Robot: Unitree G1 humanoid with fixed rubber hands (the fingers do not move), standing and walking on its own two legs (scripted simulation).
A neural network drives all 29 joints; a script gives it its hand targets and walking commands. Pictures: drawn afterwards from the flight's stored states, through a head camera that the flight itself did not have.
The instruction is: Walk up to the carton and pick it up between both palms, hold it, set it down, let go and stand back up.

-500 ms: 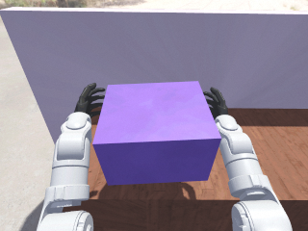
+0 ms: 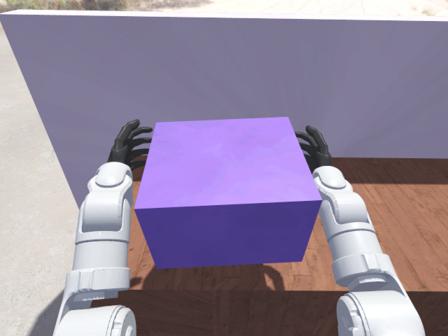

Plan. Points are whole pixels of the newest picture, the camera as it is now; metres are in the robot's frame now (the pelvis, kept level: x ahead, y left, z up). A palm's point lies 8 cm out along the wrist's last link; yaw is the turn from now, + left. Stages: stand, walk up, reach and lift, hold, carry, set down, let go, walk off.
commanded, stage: hold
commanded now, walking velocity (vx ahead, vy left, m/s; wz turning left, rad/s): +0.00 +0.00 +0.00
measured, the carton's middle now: (225, 188) +0.35 -0.02 +0.15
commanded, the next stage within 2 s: none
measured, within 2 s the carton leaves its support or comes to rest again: neither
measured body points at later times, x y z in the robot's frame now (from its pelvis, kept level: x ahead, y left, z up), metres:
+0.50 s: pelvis +0.00 +0.00 +0.00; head -0.07 +0.00 +0.45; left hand +0.37 +0.15 +0.21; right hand +0.37 -0.19 +0.19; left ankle -0.01 +0.12 -0.75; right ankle +0.06 -0.14 -0.75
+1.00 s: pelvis +0.00 +0.00 +0.00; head -0.07 +0.00 +0.45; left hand +0.37 +0.16 +0.21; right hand +0.37 -0.19 +0.19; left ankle -0.01 +0.12 -0.75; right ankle +0.06 -0.14 -0.75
